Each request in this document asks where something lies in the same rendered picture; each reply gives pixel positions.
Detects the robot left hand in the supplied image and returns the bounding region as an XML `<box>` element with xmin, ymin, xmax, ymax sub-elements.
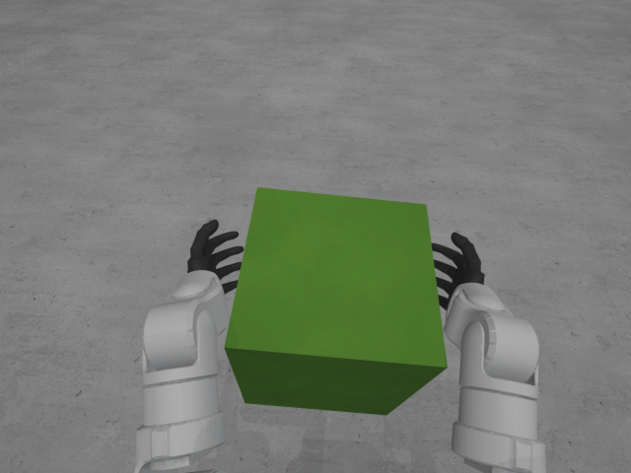
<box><xmin>187</xmin><ymin>220</ymin><xmax>244</xmax><ymax>294</ymax></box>

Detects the right robot forearm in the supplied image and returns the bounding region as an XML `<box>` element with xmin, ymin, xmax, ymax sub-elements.
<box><xmin>444</xmin><ymin>283</ymin><xmax>546</xmax><ymax>473</ymax></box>

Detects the robot right hand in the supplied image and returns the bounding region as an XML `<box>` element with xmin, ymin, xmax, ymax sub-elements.
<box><xmin>432</xmin><ymin>233</ymin><xmax>484</xmax><ymax>310</ymax></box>

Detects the carton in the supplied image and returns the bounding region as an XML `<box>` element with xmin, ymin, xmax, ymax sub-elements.
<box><xmin>224</xmin><ymin>187</ymin><xmax>448</xmax><ymax>415</ymax></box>

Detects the left robot forearm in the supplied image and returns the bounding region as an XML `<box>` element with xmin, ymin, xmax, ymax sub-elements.
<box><xmin>134</xmin><ymin>270</ymin><xmax>230</xmax><ymax>473</ymax></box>

